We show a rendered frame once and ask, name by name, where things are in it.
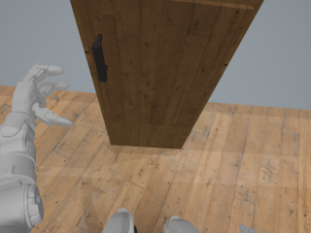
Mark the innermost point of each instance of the left robot hand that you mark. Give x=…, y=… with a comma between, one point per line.
x=27, y=94

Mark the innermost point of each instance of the robot thigh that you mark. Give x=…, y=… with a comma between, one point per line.
x=121, y=222
x=179, y=225

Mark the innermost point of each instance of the robot right thigh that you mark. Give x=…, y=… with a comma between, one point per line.
x=179, y=225

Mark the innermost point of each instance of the robot left thigh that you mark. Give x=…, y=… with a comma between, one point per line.
x=121, y=222

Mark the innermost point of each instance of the handle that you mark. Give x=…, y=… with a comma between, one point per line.
x=99, y=60

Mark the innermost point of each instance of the robot left forearm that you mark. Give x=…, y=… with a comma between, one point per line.
x=17, y=150

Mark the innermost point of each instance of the cupboard door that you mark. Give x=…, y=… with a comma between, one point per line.
x=163, y=56

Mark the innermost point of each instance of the left robot upper arm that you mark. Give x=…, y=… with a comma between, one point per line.
x=21, y=208

